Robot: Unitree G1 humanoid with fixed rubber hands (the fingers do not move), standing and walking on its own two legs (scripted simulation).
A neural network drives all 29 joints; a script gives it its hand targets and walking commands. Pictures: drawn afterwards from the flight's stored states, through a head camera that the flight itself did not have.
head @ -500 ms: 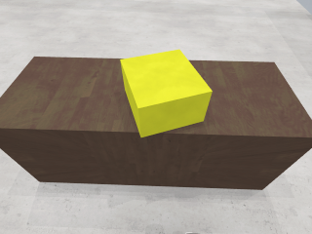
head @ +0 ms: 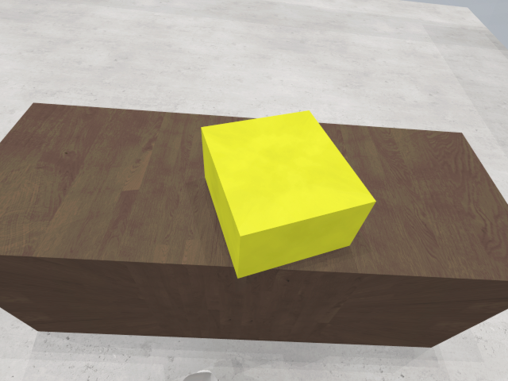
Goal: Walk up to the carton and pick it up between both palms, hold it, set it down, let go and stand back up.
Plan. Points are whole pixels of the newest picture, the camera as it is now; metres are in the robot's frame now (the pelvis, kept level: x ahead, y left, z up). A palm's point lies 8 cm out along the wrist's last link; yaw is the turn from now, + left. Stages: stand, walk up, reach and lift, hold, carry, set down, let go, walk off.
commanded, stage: walk up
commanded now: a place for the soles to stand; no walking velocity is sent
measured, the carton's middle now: (276, 187) +0.55 -0.04 -0.08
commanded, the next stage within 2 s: none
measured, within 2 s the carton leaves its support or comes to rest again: neither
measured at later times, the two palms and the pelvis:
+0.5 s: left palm out of the picture +0.13 +0.28 -0.10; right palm out of the picture +0.13 -0.34 -0.10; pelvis +0.08 -0.03 +0.01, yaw -3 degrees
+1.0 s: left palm (102, 336) +0.21 +0.26 -0.08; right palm out of the picture +0.14 -0.35 -0.09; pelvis +0.08 -0.05 +0.01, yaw -3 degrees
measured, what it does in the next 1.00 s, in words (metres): steps on the spot: right foot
